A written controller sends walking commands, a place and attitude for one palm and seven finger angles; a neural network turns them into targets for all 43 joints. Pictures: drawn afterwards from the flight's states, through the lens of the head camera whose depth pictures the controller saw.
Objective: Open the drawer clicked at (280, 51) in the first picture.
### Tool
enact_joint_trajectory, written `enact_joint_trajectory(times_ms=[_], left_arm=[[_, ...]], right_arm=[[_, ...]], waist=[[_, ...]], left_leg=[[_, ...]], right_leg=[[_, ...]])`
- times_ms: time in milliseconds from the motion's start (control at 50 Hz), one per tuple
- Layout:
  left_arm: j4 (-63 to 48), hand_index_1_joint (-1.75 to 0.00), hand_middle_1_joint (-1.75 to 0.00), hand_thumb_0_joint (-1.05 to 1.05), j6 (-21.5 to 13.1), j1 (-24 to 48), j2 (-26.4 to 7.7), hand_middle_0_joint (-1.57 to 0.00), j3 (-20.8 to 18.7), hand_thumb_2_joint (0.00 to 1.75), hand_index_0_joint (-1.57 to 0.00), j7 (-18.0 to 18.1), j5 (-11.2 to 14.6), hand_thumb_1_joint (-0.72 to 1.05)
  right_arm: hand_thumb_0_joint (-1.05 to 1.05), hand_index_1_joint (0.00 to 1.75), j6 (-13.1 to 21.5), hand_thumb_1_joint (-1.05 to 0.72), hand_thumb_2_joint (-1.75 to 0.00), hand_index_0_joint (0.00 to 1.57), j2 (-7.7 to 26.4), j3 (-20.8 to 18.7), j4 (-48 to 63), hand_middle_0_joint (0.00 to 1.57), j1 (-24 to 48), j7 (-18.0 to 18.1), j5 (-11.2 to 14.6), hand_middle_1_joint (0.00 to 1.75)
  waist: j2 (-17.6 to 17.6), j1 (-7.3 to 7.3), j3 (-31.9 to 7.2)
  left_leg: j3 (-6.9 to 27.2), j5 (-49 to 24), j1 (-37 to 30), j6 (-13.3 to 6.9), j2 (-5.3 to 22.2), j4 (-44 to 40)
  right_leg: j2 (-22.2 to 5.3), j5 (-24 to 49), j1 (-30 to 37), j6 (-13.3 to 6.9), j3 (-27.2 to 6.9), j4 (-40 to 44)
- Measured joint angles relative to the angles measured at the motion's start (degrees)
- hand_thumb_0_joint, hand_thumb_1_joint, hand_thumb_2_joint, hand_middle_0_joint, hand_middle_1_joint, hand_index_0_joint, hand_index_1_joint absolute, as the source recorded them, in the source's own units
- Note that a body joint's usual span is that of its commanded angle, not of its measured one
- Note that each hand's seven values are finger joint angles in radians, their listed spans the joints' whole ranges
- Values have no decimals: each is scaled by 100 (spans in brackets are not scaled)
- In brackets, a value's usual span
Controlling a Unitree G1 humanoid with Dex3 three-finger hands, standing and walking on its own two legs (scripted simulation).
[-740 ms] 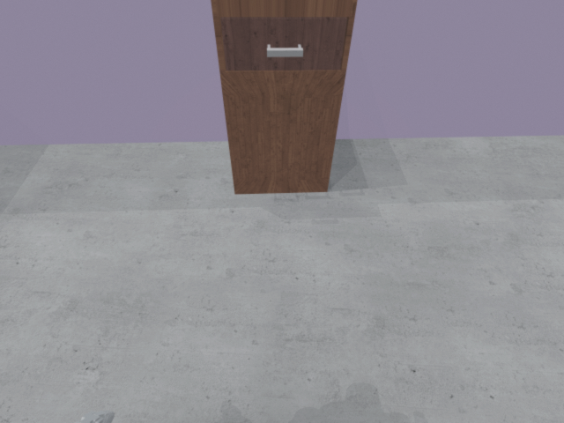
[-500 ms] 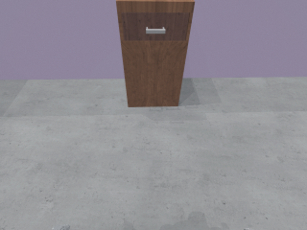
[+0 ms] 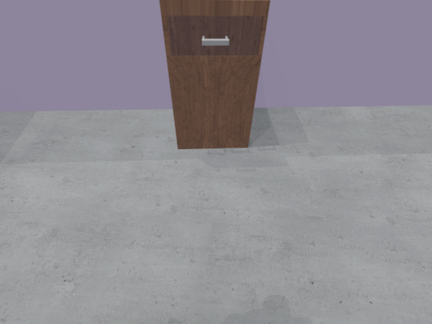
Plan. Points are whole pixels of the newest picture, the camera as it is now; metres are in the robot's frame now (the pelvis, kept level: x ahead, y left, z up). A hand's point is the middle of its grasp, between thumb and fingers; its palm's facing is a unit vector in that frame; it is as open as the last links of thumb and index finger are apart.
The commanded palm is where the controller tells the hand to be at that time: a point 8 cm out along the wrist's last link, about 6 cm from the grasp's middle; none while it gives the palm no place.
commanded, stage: stand and wait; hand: left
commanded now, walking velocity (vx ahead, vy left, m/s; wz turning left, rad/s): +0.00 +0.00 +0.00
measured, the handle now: (215, 40) +1.29 +0.08 -0.03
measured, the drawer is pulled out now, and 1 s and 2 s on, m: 0.00 0.00 0.00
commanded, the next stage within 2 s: look at it before walking up in 0.10 s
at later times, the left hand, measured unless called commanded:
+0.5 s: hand out of the picture +0.07 +0.25 -0.16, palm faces -0.03 -0.95 -0.32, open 7.4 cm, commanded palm none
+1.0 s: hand out of the picture +0.05 +0.23 -0.17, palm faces -0.06 -0.96 -0.27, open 7.4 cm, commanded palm none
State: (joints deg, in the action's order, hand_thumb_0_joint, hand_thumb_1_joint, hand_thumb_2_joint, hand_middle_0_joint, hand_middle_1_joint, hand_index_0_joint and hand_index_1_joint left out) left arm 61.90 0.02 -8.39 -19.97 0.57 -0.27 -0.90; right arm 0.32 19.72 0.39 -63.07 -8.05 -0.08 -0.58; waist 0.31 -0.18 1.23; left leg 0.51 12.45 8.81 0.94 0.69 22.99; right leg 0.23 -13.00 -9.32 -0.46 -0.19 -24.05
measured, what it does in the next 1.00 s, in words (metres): stands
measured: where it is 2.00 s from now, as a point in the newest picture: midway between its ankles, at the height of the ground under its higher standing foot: (238, 301)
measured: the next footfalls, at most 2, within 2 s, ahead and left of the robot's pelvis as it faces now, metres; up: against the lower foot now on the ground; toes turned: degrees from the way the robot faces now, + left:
left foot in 1.64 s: +0.39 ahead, +0.04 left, +0.00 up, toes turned -12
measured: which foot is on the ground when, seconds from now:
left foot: down 0.00-1.00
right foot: down 0.00-1.00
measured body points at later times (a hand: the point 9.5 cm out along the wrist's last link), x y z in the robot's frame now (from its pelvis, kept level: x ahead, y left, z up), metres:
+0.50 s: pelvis +0.00 +0.00 +0.00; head +0.00 +0.01 +0.45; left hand +0.07 +0.30 -0.13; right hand +0.08 -0.29 -0.13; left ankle +0.00 +0.13 -0.74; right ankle +0.00 -0.11 -0.74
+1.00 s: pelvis +0.01 +0.00 -0.01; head +0.00 +0.01 +0.44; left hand +0.05 +0.28 -0.15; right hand +0.06 -0.27 -0.15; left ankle +0.00 +0.13 -0.74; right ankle +0.00 -0.11 -0.74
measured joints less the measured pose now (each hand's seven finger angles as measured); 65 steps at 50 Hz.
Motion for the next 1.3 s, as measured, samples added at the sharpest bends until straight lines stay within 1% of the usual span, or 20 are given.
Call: enact_joint_trajectory(times_ms=[400,820,880,940,1000,1020,1080,1120,1140,1160,1180,1220,1240,1260,1300], left_arm=[[-1,-30,-30,0,-33,41,47,-21,18,89,-20,-3,-5,91],[52,-30,-30,0,-28,-35,11,-21,13,89,-20,-3,-12,91],[46,-30,-30,0,13,-112,57,-20,-2,89,-20,34,-13,91],[-20,-30,-30,0,118,-353,173,-20,-42,89,-20,-3,-45,91],[-133,-30,-30,0,181,-687,323,-20,-100,89,-20,-89,-70,91],[-163,-30,-30,0,185,-795,378,-20,-126,89,-20,-115,-72,91],[-202,-30,-30,0,208,-1028,573,-20,-194,89,-20,-190,-80,91],[-237,-30,-30,0,180,-1094,711,-20,-224,89,-20,-236,-85,91],[-279,-30,-30,0,130,-1119,773,-20,-234,89,-20,-253,-90,91],[-328,-30,-30,0,39,-1138,810,-20,-243,89,-20,-255,-103,91],[-349,-30,-30,0,-59,-1140,851,-20,-248,89,-20,-221,-94,91],[-372,-30,-30,0,-193,-1191,953,-20,-245,89,-20,-124,-59,91],[-374,-30,-30,0,-230,-1247,1000,-20,-238,89,-20,-87,-56,91],[-362,-30,-30,0,-250,-1312,1046,-20,-226,89,-20,-57,-60,91],[-297,-30,-30,0,-272,-1446,1133,-20,-204,89,-20,-23,-74,91]], right_arm=[[0,30,26,-91,-89,20,-61,16,-36,21,57,-13,8,30],[0,30,24,-91,-89,20,-37,18,-42,21,78,-14,17,30],[0,30,-5,-91,-89,20,-82,20,-48,20,43,10,-12,30],[0,30,-55,-91,-89,20,-210,-4,28,20,-99,8,-51,30],[0,30,-52,-91,-89,20,-372,-48,164,20,-333,-6,-65,30],[0,30,-30,-91,-89,20,-427,-68,204,20,-414,-9,-63,30],[0,30,59,-91,-89,20,-563,-135,266,20,-635,-6,-62,30],[0,30,93,-91,-89,20,-605,-162,255,20,-777,5,-71,30],[0,30,95,-91,-89,20,-607,-174,242,21,-853,8,-72,30],[0,30,78,-91,-89,20,-618,-186,223,21,-932,8,-55,30],[0,30,28,-91,-89,20,-632,-193,172,20,-984,0,-43,30],[0,30,-69,-91,-89,20,-660,-204,45,20,-1000,-23,-45,30],[0,30,-94,-91,-89,20,-678,-217,16,20,-970,-33,-56,30],[1,30,-104,-91,-89,20,-697,-234,21,20,-919,-45,-69,30],[1,30,-79,-91,-89,20,-738,-273,108,20,-784,-67,-89,30]], waist=[[32,2,-14],[21,-27,5],[14,-60,-47],[9,-112,-150],[18,-129,-217],[27,-133,-215],[17,-127,-134],[-46,-101,-45],[-104,-92,4],[-140,-80,40],[-174,-86,66],[-215,-146,79],[-207,-177,68],[-191,-191,54],[-143,-173,21]], left_leg=[[5,-66,-23,1,6,-94],[6,-135,-91,-23,-16,-207],[-41,-77,-63,-15,4,-121],[-184,175,17,-21,68,170],[-357,435,92,-47,140,442],[-429,503,97,-37,167,514],[-687,687,-32,17,270,588],[-807,826,-119,99,377,689],[-829,966,-94,145,461,888],[-837,1149,71,110,556,1351],[-737,1378,353,78,603,2056],[-479,1385,942,30,565,3320],[-431,1236,1210,30,543,3729],[-418,1045,1454,48,533,3979],[-442,658,1864,103,543,4115]], right_leg=[[5,84,41,4,5,129],[-19,162,123,32,6,265],[1,129,79,36,-40,193],[67,-107,-72,7,-176,-123],[147,-712,-313,-73,-328,-641],[145,-878,-433,-94,-307,-904],[35,-1280,-807,-68,39,-1690],[-36,-1245,-871,-58,287,-1635],[-36,-1048,-802,-73,401,-1367],[-12,-566,-766,-155,481,-1236],[34,-453,-783,-243,536,-1336],[141,-628,-643,-367,566,-1288],[186,-664,-529,-397,534,-1134],[220,-640,-409,-409,486,-938],[260,-475,-164,-384,367,-503]])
